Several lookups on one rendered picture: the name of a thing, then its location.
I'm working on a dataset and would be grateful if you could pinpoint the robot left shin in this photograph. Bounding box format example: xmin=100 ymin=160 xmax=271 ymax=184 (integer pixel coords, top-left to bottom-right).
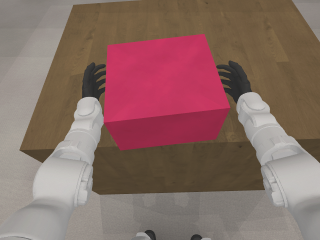
xmin=136 ymin=232 xmax=151 ymax=239

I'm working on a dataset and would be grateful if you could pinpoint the robot left forearm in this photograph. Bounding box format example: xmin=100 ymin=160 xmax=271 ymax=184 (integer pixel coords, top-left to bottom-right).
xmin=32 ymin=97 xmax=104 ymax=198

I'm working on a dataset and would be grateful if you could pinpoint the robot right forearm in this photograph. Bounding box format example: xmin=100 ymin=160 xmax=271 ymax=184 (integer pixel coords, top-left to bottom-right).
xmin=236 ymin=92 xmax=320 ymax=168

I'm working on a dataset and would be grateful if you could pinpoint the carton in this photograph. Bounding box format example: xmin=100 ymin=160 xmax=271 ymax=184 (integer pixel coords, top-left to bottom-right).
xmin=103 ymin=34 xmax=230 ymax=151

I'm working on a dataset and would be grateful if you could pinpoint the robot right hand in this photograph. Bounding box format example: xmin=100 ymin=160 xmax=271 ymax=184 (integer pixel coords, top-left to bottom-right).
xmin=216 ymin=60 xmax=252 ymax=104

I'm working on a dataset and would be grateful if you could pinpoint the robot left hand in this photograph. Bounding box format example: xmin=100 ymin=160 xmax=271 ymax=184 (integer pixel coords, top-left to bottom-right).
xmin=82 ymin=62 xmax=106 ymax=101

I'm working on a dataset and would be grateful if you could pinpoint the robot right upper arm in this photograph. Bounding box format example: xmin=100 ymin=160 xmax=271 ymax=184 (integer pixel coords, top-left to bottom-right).
xmin=260 ymin=152 xmax=320 ymax=240

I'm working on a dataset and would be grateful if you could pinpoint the pedestal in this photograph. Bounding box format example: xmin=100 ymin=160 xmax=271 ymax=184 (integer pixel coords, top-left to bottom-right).
xmin=19 ymin=0 xmax=320 ymax=195

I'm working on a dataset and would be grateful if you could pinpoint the left robot foot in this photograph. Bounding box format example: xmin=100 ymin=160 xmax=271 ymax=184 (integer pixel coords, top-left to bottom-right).
xmin=144 ymin=230 xmax=156 ymax=240

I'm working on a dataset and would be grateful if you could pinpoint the robot left upper arm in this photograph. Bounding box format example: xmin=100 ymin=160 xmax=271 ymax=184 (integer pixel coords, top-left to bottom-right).
xmin=0 ymin=156 xmax=93 ymax=240

